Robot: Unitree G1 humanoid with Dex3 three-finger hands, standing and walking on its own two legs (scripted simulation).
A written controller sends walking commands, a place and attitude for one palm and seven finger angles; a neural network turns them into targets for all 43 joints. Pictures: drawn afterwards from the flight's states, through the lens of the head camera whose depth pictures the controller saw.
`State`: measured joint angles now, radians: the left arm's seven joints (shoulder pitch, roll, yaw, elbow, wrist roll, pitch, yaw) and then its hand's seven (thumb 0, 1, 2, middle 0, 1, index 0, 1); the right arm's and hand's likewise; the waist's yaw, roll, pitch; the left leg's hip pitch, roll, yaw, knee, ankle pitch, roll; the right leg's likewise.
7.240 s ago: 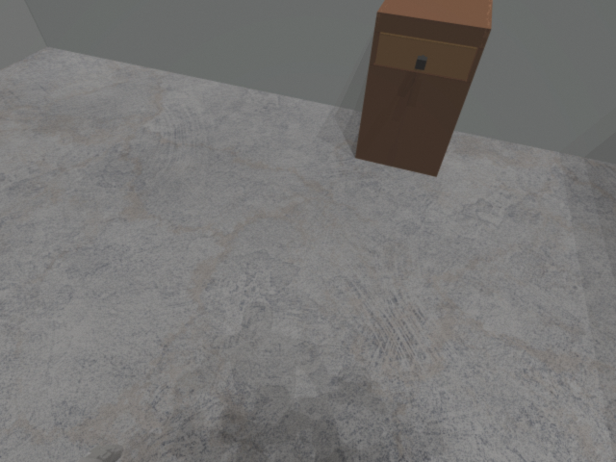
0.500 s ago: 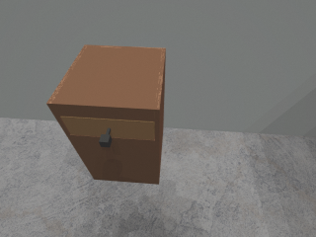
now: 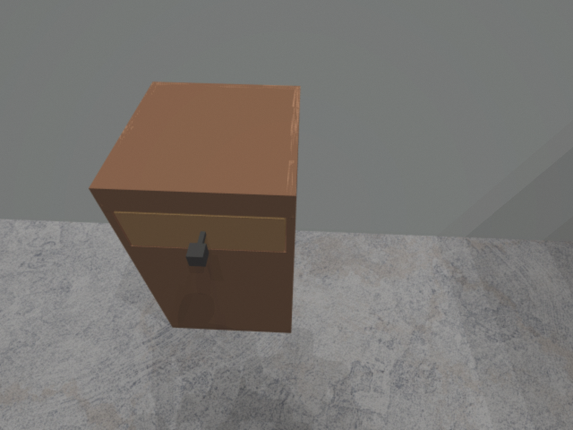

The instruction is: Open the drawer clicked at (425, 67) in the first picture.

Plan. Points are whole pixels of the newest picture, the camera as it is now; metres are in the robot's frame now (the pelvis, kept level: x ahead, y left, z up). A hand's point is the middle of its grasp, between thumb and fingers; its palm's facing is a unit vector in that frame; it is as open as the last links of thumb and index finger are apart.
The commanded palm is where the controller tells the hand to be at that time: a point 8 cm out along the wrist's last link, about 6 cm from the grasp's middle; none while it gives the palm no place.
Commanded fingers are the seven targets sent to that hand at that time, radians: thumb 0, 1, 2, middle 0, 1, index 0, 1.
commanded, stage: look again from close up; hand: left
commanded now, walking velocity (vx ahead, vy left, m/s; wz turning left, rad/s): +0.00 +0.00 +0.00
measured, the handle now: (199, 247) +0.52 +0.23 -0.18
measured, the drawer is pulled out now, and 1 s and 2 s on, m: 0.00 0.00 0.00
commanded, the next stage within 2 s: raise the hand with hooked fingers in 0.30 s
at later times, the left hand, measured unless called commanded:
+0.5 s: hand out of the picture +0.07 +0.23 -0.13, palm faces -0.09 -0.92 -0.39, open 7.3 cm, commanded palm +0.11 +0.25 -0.05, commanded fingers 0.00 0.76 0.84 -0.21 -0.39 -0.21 -0.39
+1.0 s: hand (117, 392) +0.18 +0.25 -0.05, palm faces +0.05 -0.06 -1.00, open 9.6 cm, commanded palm +0.17 +0.24 +0.01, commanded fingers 0.00 0.18 0.59 -0.25 -0.76 -0.25 -0.76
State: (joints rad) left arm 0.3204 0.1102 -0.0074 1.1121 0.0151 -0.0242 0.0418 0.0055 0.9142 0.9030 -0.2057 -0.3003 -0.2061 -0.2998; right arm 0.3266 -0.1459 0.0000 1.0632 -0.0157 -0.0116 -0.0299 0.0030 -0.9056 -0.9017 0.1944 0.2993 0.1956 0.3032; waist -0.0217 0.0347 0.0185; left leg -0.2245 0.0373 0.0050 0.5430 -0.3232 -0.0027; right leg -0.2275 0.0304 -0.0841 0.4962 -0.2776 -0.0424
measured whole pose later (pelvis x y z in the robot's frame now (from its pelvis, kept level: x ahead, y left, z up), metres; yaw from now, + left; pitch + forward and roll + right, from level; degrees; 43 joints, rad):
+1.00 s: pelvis -0.01 -0.01 -0.05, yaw +0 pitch +12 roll +1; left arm 0.41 0.37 0.00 0.00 1.09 -0.07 0.50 0.00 0.39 0.69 -0.26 -0.63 -0.27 -0.63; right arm 0.01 -0.24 -0.03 0.49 -0.08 0.09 0.04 0.01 -0.90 -0.90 0.20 0.30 0.20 0.30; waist 0.12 -0.01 -0.14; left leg -0.67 0.01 0.03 0.95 -0.49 -0.01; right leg -0.71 0.00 -0.07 0.97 -0.48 -0.07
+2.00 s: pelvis +0.00 +0.03 +0.00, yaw -2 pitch +3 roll +0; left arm -0.12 0.46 -0.08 0.14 0.96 0.01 0.07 0.00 -0.48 0.31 -0.32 -1.20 -0.32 -1.20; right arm 0.14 -0.22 0.01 0.59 0.01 0.11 -0.01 0.01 -0.90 -0.90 0.20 0.30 0.20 0.30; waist 0.08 0.07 -0.03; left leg -0.24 -0.04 0.01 0.48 -0.29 0.04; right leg -0.28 -0.01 -0.02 0.49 -0.25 0.00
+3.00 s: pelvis +0.01 +0.02 -0.01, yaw -3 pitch +13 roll +0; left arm -0.26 0.45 -0.01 0.52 1.03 -0.13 0.25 0.00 -0.48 0.31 -0.32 -1.20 -0.32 -1.20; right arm 0.24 -0.26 -0.07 0.63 0.00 0.12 -0.02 0.01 -0.90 -0.90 0.20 0.30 0.20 0.30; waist 0.00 0.04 -0.11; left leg -0.51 -0.01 0.02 0.66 -0.37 0.02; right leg -0.55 0.02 -0.02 0.66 -0.33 -0.03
